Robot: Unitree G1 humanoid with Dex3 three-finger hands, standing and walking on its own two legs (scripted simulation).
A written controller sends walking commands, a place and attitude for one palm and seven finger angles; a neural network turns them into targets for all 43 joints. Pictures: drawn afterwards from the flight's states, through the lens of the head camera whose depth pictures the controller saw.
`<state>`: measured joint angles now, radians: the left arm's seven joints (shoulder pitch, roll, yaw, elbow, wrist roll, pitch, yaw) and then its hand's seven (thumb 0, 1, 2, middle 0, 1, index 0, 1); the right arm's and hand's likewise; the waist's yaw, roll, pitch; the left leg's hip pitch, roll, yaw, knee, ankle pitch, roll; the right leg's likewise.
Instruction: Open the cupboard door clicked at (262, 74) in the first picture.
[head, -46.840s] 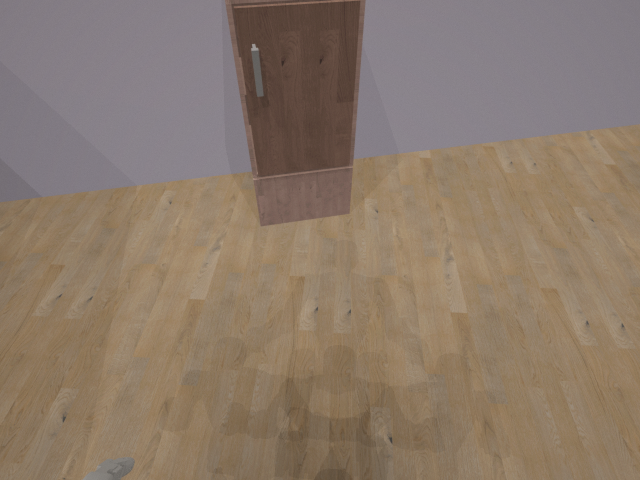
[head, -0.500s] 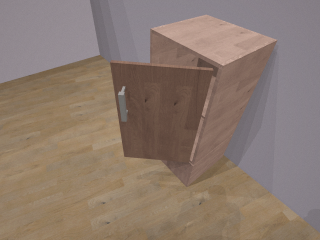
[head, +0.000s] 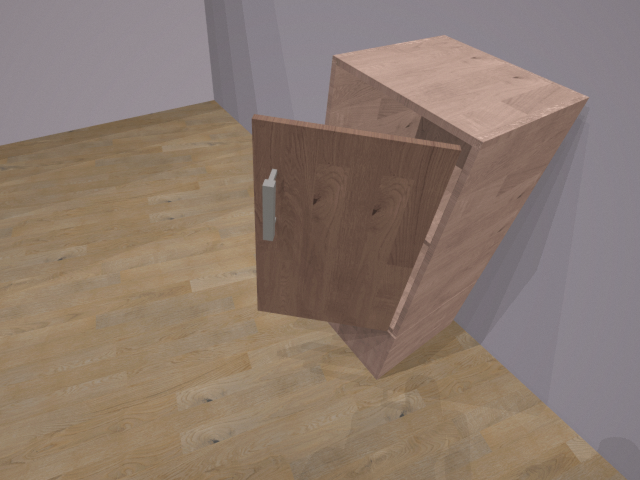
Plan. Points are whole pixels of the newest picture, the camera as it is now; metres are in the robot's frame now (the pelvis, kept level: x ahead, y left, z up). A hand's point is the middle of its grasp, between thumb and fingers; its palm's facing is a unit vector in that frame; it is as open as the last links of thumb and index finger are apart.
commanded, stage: shuffle to correct the standing spot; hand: left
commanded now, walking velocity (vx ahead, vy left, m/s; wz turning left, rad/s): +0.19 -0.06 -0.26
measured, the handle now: (271, 205) +0.62 +0.14 -0.04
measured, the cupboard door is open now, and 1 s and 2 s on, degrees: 46 46 46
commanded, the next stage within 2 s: come to a stop and stand still in 0.20 s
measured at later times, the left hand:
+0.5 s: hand (248, 433) +0.23 +0.11 -0.15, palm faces -0.15 -0.98 -0.15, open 7.4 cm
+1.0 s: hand out of the picture +0.07 +0.19 -0.16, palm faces +0.05 -0.98 -0.21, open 7.4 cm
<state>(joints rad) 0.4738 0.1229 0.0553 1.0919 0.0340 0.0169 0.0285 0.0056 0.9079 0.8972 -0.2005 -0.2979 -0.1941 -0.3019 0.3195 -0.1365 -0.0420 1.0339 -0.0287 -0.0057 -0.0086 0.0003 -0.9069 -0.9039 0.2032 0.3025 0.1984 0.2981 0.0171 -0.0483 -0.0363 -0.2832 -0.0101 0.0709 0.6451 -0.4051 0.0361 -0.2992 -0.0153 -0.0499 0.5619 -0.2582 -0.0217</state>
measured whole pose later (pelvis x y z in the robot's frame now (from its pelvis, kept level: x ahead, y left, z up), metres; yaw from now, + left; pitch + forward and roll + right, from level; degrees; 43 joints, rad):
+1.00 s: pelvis +0.02 -0.01 +0.01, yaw -3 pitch -1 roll +0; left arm 0.27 0.22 0.08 0.98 0.03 0.06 0.02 0.00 0.91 0.90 -0.20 -0.30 -0.19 -0.30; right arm 0.33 -0.13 -0.03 1.01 -0.04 0.01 -0.02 -0.01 -0.91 -0.90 0.20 0.30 0.20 0.30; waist 0.01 -0.05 -0.03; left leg -0.19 -0.01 0.07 0.44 -0.24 0.05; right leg -0.52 0.01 0.00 0.95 -0.29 -0.01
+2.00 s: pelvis +0.00 -0.05 +0.01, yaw -3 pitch -2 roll +0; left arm 0.35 0.13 -0.01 1.10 0.02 -0.02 0.04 0.00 0.91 0.90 -0.20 -0.30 -0.19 -0.30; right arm 0.31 -0.13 0.01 1.13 -0.02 -0.01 -0.02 0.00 -0.91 -0.90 0.20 0.30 0.20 0.30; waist 0.00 0.00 0.00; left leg -0.21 0.00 0.04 0.45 -0.21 0.02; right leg -0.16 0.01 -0.06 0.46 -0.26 -0.04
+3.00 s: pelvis +0.08 -0.02 +0.02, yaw -3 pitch +0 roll +0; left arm 0.21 0.17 0.05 1.03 0.02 0.00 0.02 0.02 0.95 0.90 -0.20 -0.30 -0.19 -0.30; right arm 0.45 -0.05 0.02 1.15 -0.03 -0.06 -0.04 0.00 -0.90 -0.90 0.20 0.30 0.20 0.30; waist -0.04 -0.02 0.05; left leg -0.09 -0.05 0.08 0.34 -0.26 0.07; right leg -0.49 -0.06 -0.06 0.80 -0.26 -0.02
